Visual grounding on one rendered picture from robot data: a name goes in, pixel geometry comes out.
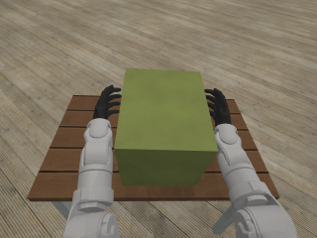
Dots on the robot left hand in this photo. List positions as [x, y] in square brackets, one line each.
[102, 106]

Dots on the robot left upper arm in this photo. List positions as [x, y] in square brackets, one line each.
[93, 225]

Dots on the table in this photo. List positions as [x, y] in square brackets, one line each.
[57, 178]

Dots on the robot right hand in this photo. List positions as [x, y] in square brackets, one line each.
[221, 112]

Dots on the robot right upper arm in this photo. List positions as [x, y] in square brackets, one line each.
[263, 221]

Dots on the robot left forearm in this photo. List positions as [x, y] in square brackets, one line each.
[94, 187]

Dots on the robot right forearm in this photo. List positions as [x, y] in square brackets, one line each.
[244, 185]

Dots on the carton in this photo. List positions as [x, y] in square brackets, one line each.
[165, 135]

